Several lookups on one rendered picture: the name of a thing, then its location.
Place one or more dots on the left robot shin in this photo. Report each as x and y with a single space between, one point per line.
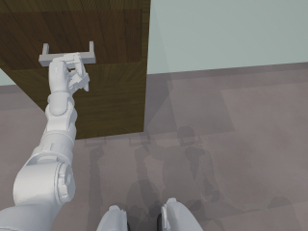
114 207

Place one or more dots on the right robot thigh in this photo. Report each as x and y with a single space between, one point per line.
177 217

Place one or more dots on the robot left upper arm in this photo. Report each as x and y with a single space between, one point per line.
40 192

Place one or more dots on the handle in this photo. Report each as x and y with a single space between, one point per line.
45 59

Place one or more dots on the drawer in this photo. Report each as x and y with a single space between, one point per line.
116 36

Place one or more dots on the robot left hand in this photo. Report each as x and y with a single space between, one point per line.
61 80

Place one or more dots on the robot left forearm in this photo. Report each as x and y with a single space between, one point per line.
58 138

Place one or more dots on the cabinet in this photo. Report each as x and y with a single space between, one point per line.
115 102

